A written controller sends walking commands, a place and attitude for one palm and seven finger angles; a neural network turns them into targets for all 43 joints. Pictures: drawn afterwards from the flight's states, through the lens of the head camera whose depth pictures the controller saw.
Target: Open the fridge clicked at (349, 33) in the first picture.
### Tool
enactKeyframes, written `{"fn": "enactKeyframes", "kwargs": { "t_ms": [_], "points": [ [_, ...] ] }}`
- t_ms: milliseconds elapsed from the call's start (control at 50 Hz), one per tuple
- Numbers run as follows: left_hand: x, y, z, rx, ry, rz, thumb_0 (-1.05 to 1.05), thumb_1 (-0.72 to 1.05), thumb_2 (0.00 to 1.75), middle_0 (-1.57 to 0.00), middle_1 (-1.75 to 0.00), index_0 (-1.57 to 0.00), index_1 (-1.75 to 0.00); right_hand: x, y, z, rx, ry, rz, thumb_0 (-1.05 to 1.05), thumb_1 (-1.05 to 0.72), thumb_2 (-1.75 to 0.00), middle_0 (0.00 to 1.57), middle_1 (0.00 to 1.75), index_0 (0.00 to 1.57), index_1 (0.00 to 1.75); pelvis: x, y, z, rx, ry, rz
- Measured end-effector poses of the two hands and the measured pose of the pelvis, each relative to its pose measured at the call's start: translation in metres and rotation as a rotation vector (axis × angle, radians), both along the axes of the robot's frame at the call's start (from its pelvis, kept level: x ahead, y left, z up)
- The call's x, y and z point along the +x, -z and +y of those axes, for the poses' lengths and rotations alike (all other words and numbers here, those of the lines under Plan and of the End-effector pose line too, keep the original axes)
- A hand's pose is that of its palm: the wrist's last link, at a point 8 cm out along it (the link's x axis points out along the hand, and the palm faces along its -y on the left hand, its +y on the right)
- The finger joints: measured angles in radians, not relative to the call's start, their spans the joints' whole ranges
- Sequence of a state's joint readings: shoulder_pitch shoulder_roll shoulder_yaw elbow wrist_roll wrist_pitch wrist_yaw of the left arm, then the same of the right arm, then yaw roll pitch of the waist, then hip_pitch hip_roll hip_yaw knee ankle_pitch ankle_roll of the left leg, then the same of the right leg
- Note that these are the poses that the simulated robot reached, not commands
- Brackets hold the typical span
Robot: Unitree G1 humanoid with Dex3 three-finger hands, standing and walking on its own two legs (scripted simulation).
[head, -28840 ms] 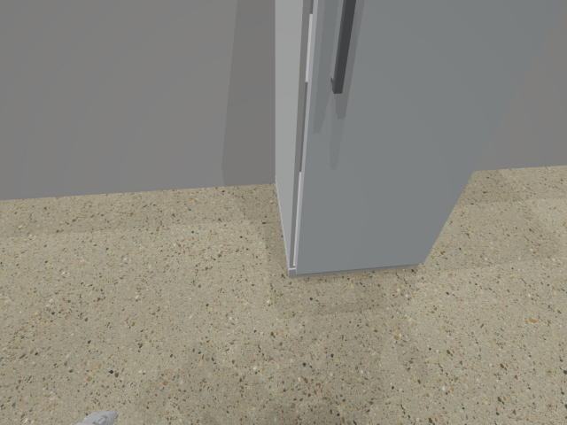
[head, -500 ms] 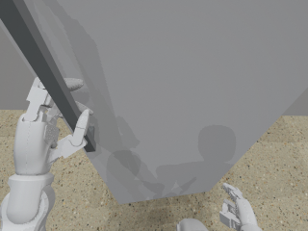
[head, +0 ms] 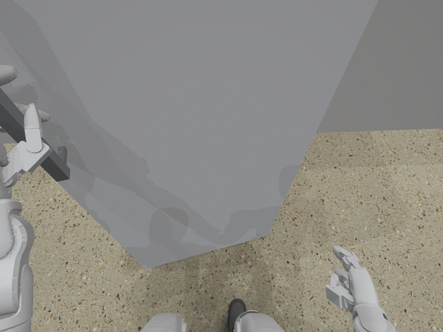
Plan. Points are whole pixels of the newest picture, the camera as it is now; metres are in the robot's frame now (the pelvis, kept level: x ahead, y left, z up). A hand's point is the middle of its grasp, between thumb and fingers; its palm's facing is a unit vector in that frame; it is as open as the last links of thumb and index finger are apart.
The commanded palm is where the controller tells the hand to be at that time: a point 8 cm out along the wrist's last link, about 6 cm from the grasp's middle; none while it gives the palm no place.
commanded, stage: walk backward, drawing the door open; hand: left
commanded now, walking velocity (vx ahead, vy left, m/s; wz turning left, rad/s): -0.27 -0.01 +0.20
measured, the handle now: out of the picture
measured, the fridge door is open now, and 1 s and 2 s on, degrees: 12 38 59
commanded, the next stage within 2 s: none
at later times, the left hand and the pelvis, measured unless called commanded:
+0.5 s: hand (32, 241) +0.20 +0.18 +0.21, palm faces +0.23 -0.92 -0.31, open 7.8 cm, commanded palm +0.16 +0.23 +0.21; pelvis -0.14 +0.02 -0.01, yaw +1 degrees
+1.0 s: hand out of the picture +0.10 +0.11 +0.21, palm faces +0.24 -0.92 -0.31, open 7.9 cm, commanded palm +0.06 +0.16 +0.21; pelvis -0.20 -0.06 -0.01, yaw +14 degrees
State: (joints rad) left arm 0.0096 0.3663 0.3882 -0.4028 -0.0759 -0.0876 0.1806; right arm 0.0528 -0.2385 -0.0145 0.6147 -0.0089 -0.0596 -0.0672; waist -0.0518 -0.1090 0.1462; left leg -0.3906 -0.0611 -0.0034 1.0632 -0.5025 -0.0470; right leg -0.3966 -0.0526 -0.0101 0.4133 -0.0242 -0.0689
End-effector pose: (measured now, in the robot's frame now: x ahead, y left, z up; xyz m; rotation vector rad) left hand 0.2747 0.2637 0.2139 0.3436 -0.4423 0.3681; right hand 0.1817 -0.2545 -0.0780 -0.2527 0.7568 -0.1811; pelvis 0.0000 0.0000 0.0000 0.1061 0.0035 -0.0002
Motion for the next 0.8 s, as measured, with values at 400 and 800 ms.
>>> {"fn": "enactKeyframes", "kwargs": {
  "t_ms": [400,800],
  "points": [
    [-0.089,-0.004,-0.018,0.039,0.209,0.078,-0.12,0.63,0.69,-0.45,-1.40,-0.17,-0.96,-0.214,0.038,0.065,0.134,0.102,0.150,0.01,-0.90,-0.90,0.20,0.30,0.20,0.30,-0.120,0.005,0.036,-0.111,-0.046,-0.060],
    [-0.171,-0.004,-0.080,0.032,0.134,0.097,-0.09,0.69,0.78,-0.37,-1.36,-0.10,-0.93,-0.169,-0.007,0.009,0.086,-0.101,-0.049,0.01,-0.91,-0.90,0.20,0.30,0.20,0.30,-0.188,-0.007,-0.030,0.003,-0.119,-0.012]
  ]
}}
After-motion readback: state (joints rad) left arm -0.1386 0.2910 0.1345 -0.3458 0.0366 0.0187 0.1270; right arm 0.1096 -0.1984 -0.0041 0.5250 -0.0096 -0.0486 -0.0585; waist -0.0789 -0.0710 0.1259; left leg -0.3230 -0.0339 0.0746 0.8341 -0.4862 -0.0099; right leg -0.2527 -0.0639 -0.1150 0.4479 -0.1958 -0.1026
